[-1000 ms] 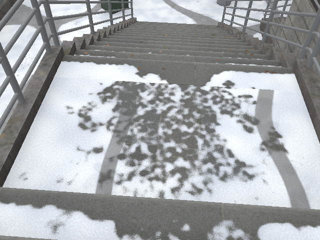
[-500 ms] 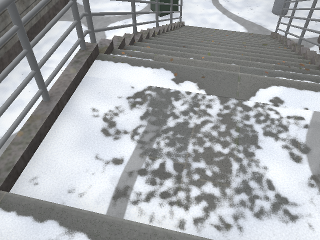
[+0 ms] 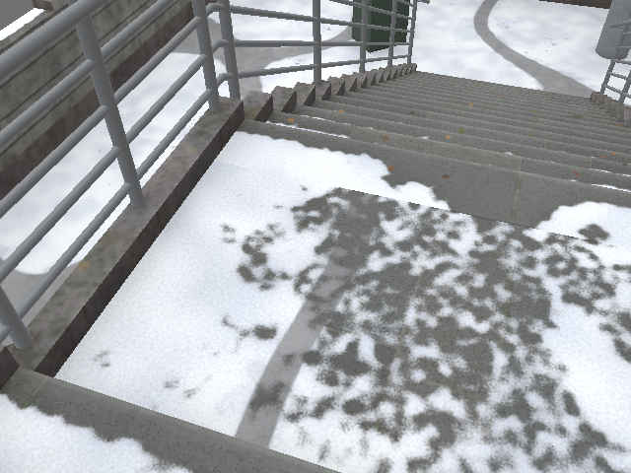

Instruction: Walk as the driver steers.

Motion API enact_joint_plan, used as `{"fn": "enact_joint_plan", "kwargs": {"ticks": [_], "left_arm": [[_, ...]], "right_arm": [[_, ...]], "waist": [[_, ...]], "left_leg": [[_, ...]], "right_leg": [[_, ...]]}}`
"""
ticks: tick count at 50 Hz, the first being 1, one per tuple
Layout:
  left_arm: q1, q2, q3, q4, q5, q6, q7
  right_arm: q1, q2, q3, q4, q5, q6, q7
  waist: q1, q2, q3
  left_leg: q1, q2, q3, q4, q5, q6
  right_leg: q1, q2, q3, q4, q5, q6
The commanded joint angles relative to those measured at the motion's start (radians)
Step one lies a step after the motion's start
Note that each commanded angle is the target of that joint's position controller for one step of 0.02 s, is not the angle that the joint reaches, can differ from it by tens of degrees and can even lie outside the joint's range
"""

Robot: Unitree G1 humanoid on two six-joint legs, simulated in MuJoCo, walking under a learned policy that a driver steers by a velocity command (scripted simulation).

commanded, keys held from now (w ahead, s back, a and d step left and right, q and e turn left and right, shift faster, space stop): no key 0.08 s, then w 0.28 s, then w+e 0.64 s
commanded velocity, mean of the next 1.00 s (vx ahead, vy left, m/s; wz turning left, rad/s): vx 0.35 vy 0.00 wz -0.24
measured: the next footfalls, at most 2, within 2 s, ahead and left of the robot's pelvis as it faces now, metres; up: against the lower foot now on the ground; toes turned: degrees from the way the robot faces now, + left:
right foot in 0.86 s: +0.13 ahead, -0.02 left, +0.00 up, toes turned -11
left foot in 1.22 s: +0.50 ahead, +0.14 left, -0.16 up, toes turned -21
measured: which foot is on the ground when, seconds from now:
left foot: down 0.00-0.84, up 0.86-1.00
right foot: down 0.00-0.32, up 0.34-0.84, down 0.86-1.00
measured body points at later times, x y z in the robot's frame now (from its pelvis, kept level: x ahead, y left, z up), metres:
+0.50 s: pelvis -0.03 +0.08 +0.04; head -0.04 +0.10 +0.49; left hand +0.13 +0.34 -0.07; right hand -0.07 -0.16 -0.09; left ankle -0.09 +0.15 -0.58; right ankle +0.10 -0.09 -0.55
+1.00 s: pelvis +0.18 +0.06 -0.03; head +0.19 +0.07 +0.42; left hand +0.23 +0.29 -0.18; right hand +0.21 -0.21 -0.14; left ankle +0.25 +0.20 -0.66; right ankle +0.09 -0.01 -0.74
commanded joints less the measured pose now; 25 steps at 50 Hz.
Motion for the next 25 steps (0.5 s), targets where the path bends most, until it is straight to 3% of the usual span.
{"fn": "enact_joint_plan", "kwargs": {"ticks": [1, 2, 4, 6, 8, 10, 13, 14, 15, 16, 17, 18, 19, 20, 21, 22, 23, 24, 25], "left_arm": [[0.128, 0.094, 0.024, -0.024, 0.024, 0.023, 0.039], [0.105, 0.112, 0.03, -0.039, 0.024, 0.027, 0.045], [0.048, 0.115, 0.035, -0.073, 0.023, 0.028, 0.044], [0.02, 0.108, 0.033, -0.087, 0.015, 0.028, 0.042], [0.001, 0.149, 0.051, -0.087, 0.002, 0.03, 0.039], [0.015, 0.203, 0.086, -0.083, -0.003, 0.02, 0.032], [0.002, 0.215, 0.11, -0.088, 0.003, 0.006, 0.039], [-0.009, 0.242, 0.126, -0.086, -0.017, 0.004, 0.034], [-0.1, 0.254, 0.135, -0.122, -0.028, 0.003, 0.032], [-0.223, 0.244, 0.133, -0.149, -0.056, 0.017, 0.019], [-0.36, 0.148, 0.123, -0.202, -0.067, 0.023, 0.021], [-0.527, 0.096, 0.109, -0.306, -0.018, 0.002, 0.004], [-0.478, 0.017, 0.089, -0.323, 0.01, -0.035, 0.01], [-0.33, 0.027, 0.057, -0.229, 0.091, -0.099, -0.02], [-0.252, 0.15, 0.103, -0.156, 0.053, -0.123, -0.015], [-0.206, 0.205, 0.107, -0.116, 0.043, -0.125, -0.004], [-0.074, 0.169, 0.094, -0.084, 0.061, -0.111, -0.009], [0.083, 0.123, 0.085, -0.044, 0.094, -0.079, -0.033], [0.133, 0.111, 0.079, -0.028, 0.115, -0.061, -0.056]], "right_arm": [[-0.037, -0.061, -0.022, -0.067, -0.008, 0.018, -0.02], [-0.043, -0.056, -0.022, -0.067, -0.017, 0.021, -0.012], [-0.076, -0.076, -0.032, -0.064, -0.034, 0.026, 0.003], [-0.071, -0.076, -0.033, -0.059, -0.038, 0.031, 0.025], [-0.066, -0.088, -0.04, -0.066, -0.047, 0.033, 0.044], [-0.075, -0.122, -0.056, -0.09, -0.061, 0.035, 0.049], [-0.077, -0.126, -0.057, -0.135, -0.064, 0.028, 0.053], [-0.018, -0.088, -0.045, -0.124, -0.073, 0.029, 0.056], [0.063, -0.099, -0.048, -0.114, -0.072, 0.034, 0.056], [0.331, -0.093, -0.049, -0.008, -0.076, 0.048, 0.062], [0.591, -0.169, -0.075, 0.113, -0.084, 0.061, 0.06], [0.696, -0.294, -0.101, 0.15, -0.015, 0.033, 0.038], [0.585, -0.343, -0.11, 0.127, 0.001, 0.003, 0.01], [0.362, -0.253, -0.065, -0.047, -0.19, -0.071, 0.144], [0.179, -0.258, -0.097, -0.067, -0.195, -0.091, 0.201], [0.047, -0.232, -0.106, -0.061, -0.184, -0.105, 0.216], [-0.025, -0.189, -0.095, -0.031, -0.161, -0.115, 0.204], [-0.092, -0.137, -0.079, -0.02, -0.136, -0.132, 0.187], [-0.109, -0.087, -0.054, -0.014, -0.137, -0.146, 0.171]], "waist": [[0.026, -0.137, -0.049], [0.023, -0.142, -0.045], [0.026, -0.091, -0.026], [0.019, -0.057, -0.026], [0.003, -0.078, 0.015], [0.009, -0.078, 0.057], [0.012, -0.039, 0.055], [-0.011, -0.047, 0.008], [-0.08, -0.028, -0.014], [-0.228, 0.081, 0.01], [-0.343, 0.379, 0.219], [-0.417, 0.549, 0.38], [-0.308, 0.447, 0.386], [-0.229, 0.416, 0.366], [-0.122, 0.275, 0.287], [-0.052, 0.103, 0.136], [0.053, -0.006, 0.042], [0.152, 0.015, 0.015], [0.169, 0.013, -0.001]], "left_leg": [[-0.252, 0.003, -0.023, 0.099, -0.11, -0.025], [-0.242, 0.023, -0.034, 0.111, -0.048, -0.037], [-0.179, 0.036, -0.036, 0.133, 0.012, -0.052], [-0.083, 0.041, -0.023, 0.116, 0.053, -0.051], [-0.049, 0.028, 0.007, 0.156, 0.067, -0.042], [-0.095, 0.026, -0.01, 0.265, 0.035, -0.033], [-0.171, 0.052, -0.092, 0.219, -0.023, -0.018], [-0.004, 0.037, -0.103, 0.289, -0.193, 0.026], [0.137, 0.029, -0.113, 0.226, -0.225, 0.056], [0.475, -0.039, 0.04, -0.142, -0.355, 0.099], [0.574, -0.021, -0.204, -0.543, -0.523, 0.138], [0.505, 0.154, -0.891, -0.936, -0.342, 0.177], [0.456, 0.294, -1.209, -1.184, -0.264, 0.183], [0.334, 0.252, -1.246, -1.145, -0.237, 0.259], [0.307, 0.288, -1.006, -1.034, 0.068, 0.217], [0.105, 0.22, -0.719, -0.849, 0.085, 0.189], [-0.227, 0.12, -0.47, -0.74, -0.085, 0.142], [-0.457, 0.071, -0.288, -0.705, -0.184, 0.101], [-0.492, 0.099, -0.25, -0.719, -0.225, 0.095]], "right_leg": [[0.261, -0.218, 0.202, -0.022, 0.579, -0.202], [0.214, -0.249, 0.258, -0.071, 0.419, -0.225], [0.103, -0.263, 0.293, -0.136, 0.226, -0.237], [-0.011, -0.243, 0.287, -0.212, -0.149, -0.208], [-0.093, -0.23, 0.299, -0.276, -0.426, -0.178], [-0.093, -0.271, 0.346, -0.322, -0.534, -0.186], [-0.005, -0.297, 0.362, -0.282, -0.543, -0.169], [-0.109, -0.324, 0.339, -0.29, -0.432, -0.158], [-0.193, -0.302, 0.257, -0.276, -0.381, -0.122], [-0.44, -0.193, 0.058, -0.213, -0.389, -0.045], [-0.771, 0.006, -0.018, 0.286, -0.445, -0.008], [-1.078, 0.19, 0.248, 0.605, -0.657, -0.012], [-1.155, 0.245, 0.525, 0.697, -0.475, -0.002], [-1.24, 0.274, 0.787, 0.702, 0.02, -0.026], [-1.106, 0.23, 0.669, 0.758, 0.144, 0.024], [-0.857, 0.207, 0.471, 0.865, 0.207, 0.066], [-0.481, 0.201, 0.293, 0.982, 0.339, 0.059], [-0.24, 0.185, 0.187, 1.073, 0.451, 0.057], [-0.197, 0.143, 0.153, 1.128, 0.47, 0.087]]}}
Velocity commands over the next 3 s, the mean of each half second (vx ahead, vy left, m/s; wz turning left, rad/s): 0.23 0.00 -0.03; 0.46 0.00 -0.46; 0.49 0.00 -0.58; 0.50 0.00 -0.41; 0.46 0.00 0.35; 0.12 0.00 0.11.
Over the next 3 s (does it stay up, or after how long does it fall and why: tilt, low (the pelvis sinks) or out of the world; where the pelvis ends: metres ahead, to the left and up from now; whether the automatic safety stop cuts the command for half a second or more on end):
stays up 1.08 -0.40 -0.34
